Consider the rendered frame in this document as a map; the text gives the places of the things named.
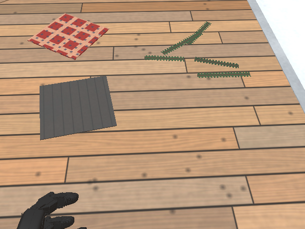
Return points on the robot left hand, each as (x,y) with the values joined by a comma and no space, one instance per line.
(36,216)

